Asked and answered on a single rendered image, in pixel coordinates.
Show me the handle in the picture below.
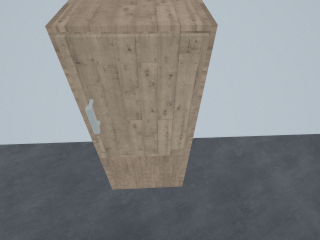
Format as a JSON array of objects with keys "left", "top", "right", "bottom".
[{"left": 85, "top": 99, "right": 101, "bottom": 134}]

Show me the cupboard door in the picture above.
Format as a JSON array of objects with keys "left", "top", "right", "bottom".
[{"left": 54, "top": 33, "right": 210, "bottom": 158}]

